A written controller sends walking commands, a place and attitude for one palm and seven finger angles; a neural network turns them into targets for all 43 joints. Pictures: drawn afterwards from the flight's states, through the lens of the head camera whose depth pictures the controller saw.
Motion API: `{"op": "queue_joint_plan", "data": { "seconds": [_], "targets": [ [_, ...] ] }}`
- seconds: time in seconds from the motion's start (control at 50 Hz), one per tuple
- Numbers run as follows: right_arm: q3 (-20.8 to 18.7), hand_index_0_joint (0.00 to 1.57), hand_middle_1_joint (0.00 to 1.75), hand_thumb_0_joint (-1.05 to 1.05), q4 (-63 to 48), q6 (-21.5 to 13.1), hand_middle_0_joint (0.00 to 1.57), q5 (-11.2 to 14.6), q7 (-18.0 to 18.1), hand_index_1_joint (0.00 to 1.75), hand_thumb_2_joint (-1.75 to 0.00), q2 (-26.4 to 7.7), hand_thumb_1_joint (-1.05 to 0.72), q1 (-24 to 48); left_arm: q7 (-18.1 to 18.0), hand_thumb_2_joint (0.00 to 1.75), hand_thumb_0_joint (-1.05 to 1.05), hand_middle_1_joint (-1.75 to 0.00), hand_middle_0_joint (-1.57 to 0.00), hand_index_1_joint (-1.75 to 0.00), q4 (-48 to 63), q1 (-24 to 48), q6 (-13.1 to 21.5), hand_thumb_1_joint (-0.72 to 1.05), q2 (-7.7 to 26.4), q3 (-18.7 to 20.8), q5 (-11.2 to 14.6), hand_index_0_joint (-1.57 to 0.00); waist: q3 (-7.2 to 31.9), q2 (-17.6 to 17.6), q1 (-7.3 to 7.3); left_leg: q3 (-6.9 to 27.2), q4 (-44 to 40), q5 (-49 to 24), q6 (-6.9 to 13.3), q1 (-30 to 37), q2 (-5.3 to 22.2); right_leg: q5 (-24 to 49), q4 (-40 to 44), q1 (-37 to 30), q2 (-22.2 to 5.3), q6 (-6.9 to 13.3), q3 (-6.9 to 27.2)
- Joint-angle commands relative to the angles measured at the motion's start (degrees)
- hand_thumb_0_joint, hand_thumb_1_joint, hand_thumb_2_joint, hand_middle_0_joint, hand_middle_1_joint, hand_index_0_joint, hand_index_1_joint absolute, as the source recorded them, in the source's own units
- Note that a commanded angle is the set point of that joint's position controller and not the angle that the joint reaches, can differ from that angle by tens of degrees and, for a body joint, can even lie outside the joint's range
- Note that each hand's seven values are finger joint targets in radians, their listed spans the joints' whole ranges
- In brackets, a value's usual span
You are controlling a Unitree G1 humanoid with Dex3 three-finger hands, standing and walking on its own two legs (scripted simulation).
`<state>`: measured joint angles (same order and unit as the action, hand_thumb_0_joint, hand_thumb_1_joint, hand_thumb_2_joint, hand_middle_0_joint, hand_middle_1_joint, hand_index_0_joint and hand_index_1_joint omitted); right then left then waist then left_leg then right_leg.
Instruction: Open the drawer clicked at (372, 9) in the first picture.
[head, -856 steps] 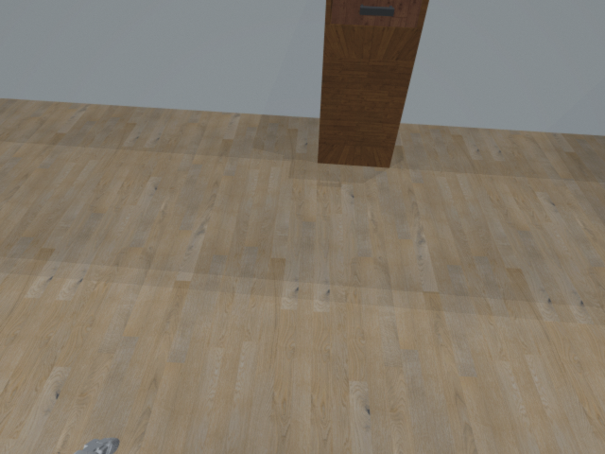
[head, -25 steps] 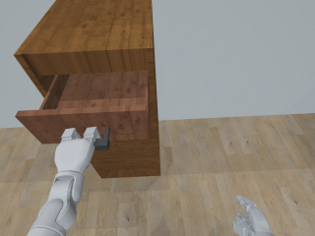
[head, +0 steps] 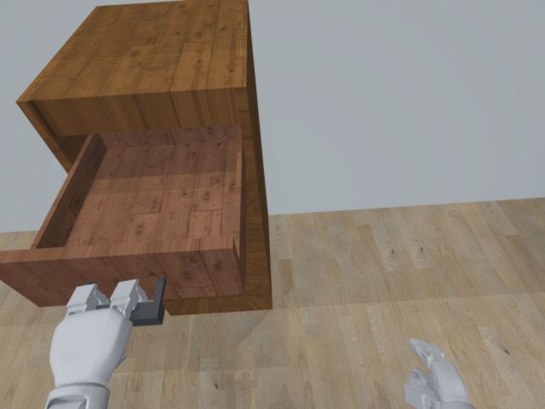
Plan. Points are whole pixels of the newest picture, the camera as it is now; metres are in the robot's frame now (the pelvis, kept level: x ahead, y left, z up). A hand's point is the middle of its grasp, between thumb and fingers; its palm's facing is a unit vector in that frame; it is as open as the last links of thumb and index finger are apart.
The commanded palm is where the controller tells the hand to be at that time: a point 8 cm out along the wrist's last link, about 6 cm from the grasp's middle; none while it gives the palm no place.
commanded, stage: pull the drawer open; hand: left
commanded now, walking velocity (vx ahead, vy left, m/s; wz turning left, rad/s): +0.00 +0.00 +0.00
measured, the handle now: (120, 300) +0.25 +0.25 +0.03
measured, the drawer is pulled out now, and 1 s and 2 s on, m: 0.27 0.30 0.30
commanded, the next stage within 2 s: open the thumb to release the handle in 0.28 s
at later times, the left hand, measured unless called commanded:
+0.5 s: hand (106, 367) +0.17 +0.24 +0.01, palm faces +0.06 -0.05 -1.00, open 6.0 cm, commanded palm +0.14 +0.25 +0.06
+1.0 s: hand (104, 369) +0.17 +0.24 +0.01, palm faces +0.04 -0.07 -1.00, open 13.3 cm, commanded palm +0.14 +0.25 +0.06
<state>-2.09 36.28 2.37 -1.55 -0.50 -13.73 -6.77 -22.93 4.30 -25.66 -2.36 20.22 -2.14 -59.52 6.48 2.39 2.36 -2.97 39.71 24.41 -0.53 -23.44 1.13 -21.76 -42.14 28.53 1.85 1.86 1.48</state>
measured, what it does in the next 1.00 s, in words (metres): stands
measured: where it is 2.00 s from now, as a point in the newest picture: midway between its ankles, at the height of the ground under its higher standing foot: outside the picture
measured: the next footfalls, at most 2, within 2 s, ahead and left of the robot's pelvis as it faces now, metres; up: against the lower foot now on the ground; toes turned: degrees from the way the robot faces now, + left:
none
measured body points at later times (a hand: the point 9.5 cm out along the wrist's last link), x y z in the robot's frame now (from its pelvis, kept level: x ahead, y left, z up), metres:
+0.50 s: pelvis -0.02 +0.00 -0.01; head +0.00 -0.03 +0.44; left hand +0.16 +0.24 +0.06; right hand +0.18 -0.22 -0.11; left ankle -0.05 +0.12 -0.72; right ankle -0.01 -0.10 -0.72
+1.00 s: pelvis -0.03 -0.01 +0.00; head -0.02 -0.03 +0.45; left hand +0.16 +0.24 +0.07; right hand +0.19 -0.21 -0.09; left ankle -0.05 +0.12 -0.72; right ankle -0.01 -0.10 -0.72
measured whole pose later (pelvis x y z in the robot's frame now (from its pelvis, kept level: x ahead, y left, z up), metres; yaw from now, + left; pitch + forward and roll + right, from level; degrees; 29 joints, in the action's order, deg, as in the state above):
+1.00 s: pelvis -0.03 -0.01 +0.00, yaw +2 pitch +5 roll +1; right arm -1.1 37.5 1.0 -1.3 2.8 -12.3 -5.1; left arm -22.2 -1.6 -18.8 -0.6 20.6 -3.6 -60.6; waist 4.6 2.4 4.6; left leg -1.3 40.0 21.7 -0.7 -23.1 0.5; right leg -19.4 -41.8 27.3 1.2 2.1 -0.1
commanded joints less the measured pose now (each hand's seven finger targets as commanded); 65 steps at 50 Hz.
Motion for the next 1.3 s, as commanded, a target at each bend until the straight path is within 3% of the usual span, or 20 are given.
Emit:
{"op": "queue_joint_plan", "data": {
  "seconds": [0.0, 0.06, 0.12, 0.18, 0.34, 0.36, 0.38, 0.4, 0.46, 0.54, 0.6, 0.7, 0.76, 0.8, 0.88, 0.94, 0.96, 1.08, 1.22, 1.28],
  "targets": [
    [-1.42, 0.2, 0.3, 0.0, -9.62, -3.36, 0.2, -0.12, -0.07, 0.3, -0.9, -4.8, -0.9, 8.56, -3.87, 0.9, 0.0, -1.35, -0.4, -1.35, 12.08, -7.12, -0.71, 0.9, 8.73, 8.11, 0.43, -0.4, 8.96, -1.42, 3.7, 1.01, -1.93, -24.18, 1.19, 1.06, -2.97, 27.81, 3.46, -10.63, -0.34, 0.27, 0.57],
    [-1.41, 0.2, 0.3, 0.0, -10.28, -3.46, 0.2, -0.43, -0.56, 0.3, -0.9, -4.74, -0.9, 8.53, -4.11, 0.9, 0.0, -1.35, -0.4, -1.35, 15.18, -11.56, -0.25, 0.9, 8.38, 7.63, 0.62, -0.4, 10.45, -0.69, 4.22, 1.23, -1.38, -25.75, 1.23, 1.96, -2.81, 27.2, 3.05, -10.5, -0.2, 0.44, 0.74],
    [-1.0, 0.2, 0.3, 0.0, -10.8, -3.48, 0.2, -0.35, -1.06, 0.3, -0.9, -4.54, -0.9, 9.03, -4.11, 0.9, 0.0, -1.35, -0.4, -1.35, 15.9, -16.48, 0.2, 0.9, 7.86, 7.32, 1.03, -0.4, 7.45, -1.67, 4.28, 1.25, -0.99, -23.66, 1.33, 0.33, -2.85, 25.39, 2.84, -9.02, -0.08, 0.38, 0.77],
    [-1.11, 0.2, 0.3, 0.0, -11.14, -3.29, 0.2, -0.76, -1.19, 0.3, -0.9, -4.78, -0.9, 8.99, -4.37, 0.9, 0.0, -1.35, -0.4, -1.35, 17.12, -12.04, 0.27, 0.9, 7.54, 6.56, 0.13, -0.4, 6.54, 0.13, 3.58, 1.64, -0.81, -21.18, 1.37, 0.5, -2.84, 19.75, 2.93, -5.93, 0.25, 0.74, 1.0],
    [-0.98, 0.2, 0.3, 0.0, -11.48, -3.35, 0.2, -0.66, -1.39, 0.3, -0.9, -4.58, -0.9, 8.31, -4.6, 0.9, 0.0, -1.35, -0.4, -1.35, 17.59, -13.46, -0.11, 0.9, 8.15, 7.42, 0.01, -0.4, 8.18, 0.2, 3.81, 1.88, 0.01, -23.03, 1.34, 0.25, -2.58, 21.72, 1.92, -6.47, 0.36, 0.9, 0.99],
    [-0.87, 0.2, 0.3, 0.0, -9.27, -2.77, 0.2, -0.91, -0.16, 0.3, -0.9, -5.57, -0.9, 8.05, -5.2, 0.9, 0.0, -1.35, -0.4, -1.35, 14.84, 5.51, -0.53, 0.9, 10.65, 8.03, -1.42, -0.4, 6.94, -1.52, -0.14, 2.46, 0.56, -19.05, 1.12, -0.4, -2.82, 19.11, 2.16, -3.11, 0.37, 0.58, 0.94],
    [-1.21, 0.2, 0.3, 0.0, -10.24, -3.27, 0.2, -1.44, 0.51, 0.3, -0.9, -5.22, -0.9, 8.13, -5.88, 0.87, 0.0, -1.34, -0.4, -1.34, 14.35, 6.06, -0.4, 0.83, 10.96, 9.26, -1.92, -0.4, 6.1, -0.04, 1.8, 2.45, -0.02, -16.94, 1.37, -0.6, -2.94, 17.11, 2.61, -3.26, 0.25, 0.67, 0.6],
    [-1.42, 0.2, 0.3, 0.0, -9.55, -3.65, 0.2, -1.04, 0.84, 0.3, -0.9, -4.64, -0.9, 7.81, -6.12, 0.84, 0.0, -1.34, -0.39, -1.34, 10.57, 2.58, -0.85, 0.76, 10.5, 9.63, -2.16, -0.39, 7.57, -0.04, 2.47, 2.06, -0.05, -16.96, 1.32, -0.02, -3.04, 16.92, 2.68, -4.25, 0.26, 0.8, 0.41],
    [-1.51, 0.2, 0.3, 0.0, -9.46, -3.95, 0.2, -0.44, 1.37, 0.3, -0.9, -4.94, -0.9, 7.88, -5.33, 0.75, 0.0, -1.31, -0.38, -1.31, 11.24, 4.03, -1.74, 0.55, 8.32, 6.74, -0.52, -0.38, 9.68, -0.91, 1.82, 2.13, -0.64, -18.78, 1.21, 1.32, -2.99, 18.49, 3.17, -6.25, 0.05, 0.58, -0.39],
    [-0.96, 0.2, 0.3, 0.0, -8.89, -3.82, 0.2, -0.27, 2.03, 0.3, -0.9, -4.64, -0.9, 8.92, -3.99, 0.63, 0.0, -1.28, -0.35, -1.28, 10.03, 4.37, -2.72, 0.27, 8.17, 5.27, -1.15, -0.35, 8.38, -1.86, 2.81, 1.95, -1.82, -18.45, 1.39, 1.19, -3.15, 18.59, 4.05, -7.41, -0.16, 0.43, -0.67],
    [-0.61, 0.2, 0.3, 0.0, -8.44, -3.6, 0.2, -0.16, 2.56, 0.3, -0.9, -4.6, -0.9, 9.32, -2.78, 0.54, 0.0, -1.26, -0.34, -1.26, 8.09, 6.44, -3.02, 0.06, 9.28, 5.71, -1.04, -0.34, 6.48, -3.68, 2.81, 1.91, -2.77, -16.37, 1.51, 0.72, -3.28, 16.71, 5.28, -7.8, -0.22, 0.24, -0.47],
    [-0.33, 0.2, 0.3, 0.0, -7.86, -3.57, 0.2, 0.01, 3.48, 0.3, -0.9, -4.36, -0.9, 9.56, -1.35, 0.39, 0.0, -1.22, -0.32, -1.22, 5.9, 9.38, -1.93, -0.29, 10.84, 7.05, -0.71, -0.32, 5.49, -2.74, 3.11, 1.57, -3.82, -14.14, 1.62, 0.44, -3.71, 14.77, 7.11, -8.89, -0.5, 0.04, 0.57],
    [-0.55, 0.2, 0.3, 0.0, -7.82, -3.81, 0.2, -0.07, 3.51, 0.3, -0.9, -4.33, -0.9, 9.17, -1.3, 0.3, 0.0, -1.2, -0.3, -1.2, 5.96, 9.39, -1.0, -0.5, 10.89, 7.53, -0.67, -0.3, 6.92, -1.97, 3.35, 1.44, -4.08, -14.92, 1.44, 1.32, -3.78, 14.87, 7.49, -9.73, -0.37, 0.08, 0.59],
    [-0.49, 0.2, 0.3, 0.0, -7.52, -4.03, 0.2, 0.07, 3.55, 0.3, -0.9, -4.15, -0.9, 9.03, -1.18, 0.3, 0.0, -1.2, -0.3, -1.2, 4.64, 10.9, -0.47, -0.5, 10.39, 7.13, -0.3, -0.3, 5.06, -3.44, 2.82, 1.45, -4.15, -13.45, 1.56, 0.45, -3.83, 13.57, 8.01, -8.88, -0.59, -0.2, 0.45],
    [-0.61, 0.2, 0.3, 0.0, -7.51, -4.24, 0.2, -0.09, 3.75, 0.3, -0.9, -4.1, -0.9, 9.17, -1.65, 0.3, 0.0, -1.2, -0.3, -1.2, 3.71, 10.02, 0.17, -0.5, 12.07, 8.91, -1.04, -0.3, 6.76, -1.47, 3.96, 1.19, -4.26, -14.09, 1.39, 0.67, -4.03, 14.41, 7.97, -10.07, -0.62, 0.01, 1.33],
    [-0.72, 0.2, 0.3, 0.0, -7.21, -4.39, 0.2, 0.07, 3.61, 0.3, -0.9, -4.09, -0.9, 9.19, -1.78, 0.3, 0.0, -1.2, -0.3, -1.2, 3.36, 12.22, 0.33, -0.5, 10.62, 7.28, -0.94, -0.3, 5.34, -2.19, 3.05, 1.3, -4.37, -13.64, 1.41, 0.61, -3.98, 13.59, 8.19, -8.75, -0.44, -0.02, 0.71],
    [-0.85, 0.2, 0.3, 0.0, -7.54, -4.57, 0.2, -0.13, 3.35, 0.3, -0.9, -4.15, -0.9, 9.0, -1.76, 0.3, 0.0, -1.2, -0.3, -1.2, 3.82, 11.41, 0.27, -0.5, 7.69, 4.83, -0.95, -0.3, 5.97, -1.87, 2.99, 1.33, -4.42, -14.23, 1.34, 1.26, -3.89, 13.69, 8.24, -8.52, -0.38, 0.04, 0.5],
    [-0.73, 0.2, 0.3, 0.0, -7.19, -4.83, 0.2, -0.16, 3.48, 0.3, -0.9, -4.4, -0.9, 9.0, -2.27, 0.3, 0.0, -1.2, -0.3, -1.2, 2.98, 17.38, -0.41, -0.5, 9.17, 4.18, -2.13, -0.3, 5.85, -2.04, 2.37, 1.37, -4.43, -12.49, 1.55, 1.12, -3.8, 10.66, 8.23, -7.13, -0.48, -0.01, 0.05],
    [-0.64, 0.2, 0.3, 0.0, -6.1, -5.07, 0.2, 0.33, 4.62, 0.3, -0.9, -4.37, -0.9, 8.58, -1.51, 0.3, 0.0, -1.2, -0.3, -1.2, -1.61, 25.19, -0.56, -0.5, 9.97, 3.5, -1.61, -0.3, 6.17, -3.42, 1.9, 1.3, -4.77, -9.79, 1.84, 0.18, -4.11, 7.1, 9.32, -7.33, -0.87, -0.37, 0.29],
    [-0.72, 0.2, 0.3, 0.0, -6.26, -5.19, 0.2, 0.43, 4.74, 0.3, -0.9, -4.51, -0.9, 8.37, -1.21, 0.3, 0.0, -1.2, -0.3, -1.2, -0.67, 26.58, -0.22, -0.5, 10.8, 3.97, -1.57, -0.3, 7.79, -2.16, 2.53, 1.42, -5.46, -11.13, 1.75, 1.34, -3.97, 7.96, 9.21, -8.34, -0.69, -0.13, 0.05]
  ]
}}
